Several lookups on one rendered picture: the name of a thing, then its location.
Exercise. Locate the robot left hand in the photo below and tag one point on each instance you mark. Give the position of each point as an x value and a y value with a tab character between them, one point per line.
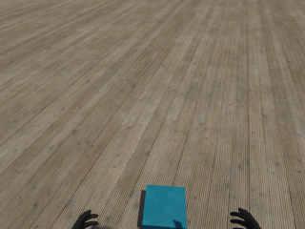
81	222

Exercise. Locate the carton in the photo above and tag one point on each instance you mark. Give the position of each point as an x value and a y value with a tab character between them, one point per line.
164	207

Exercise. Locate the robot right hand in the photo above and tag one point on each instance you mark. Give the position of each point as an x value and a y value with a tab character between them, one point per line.
249	222

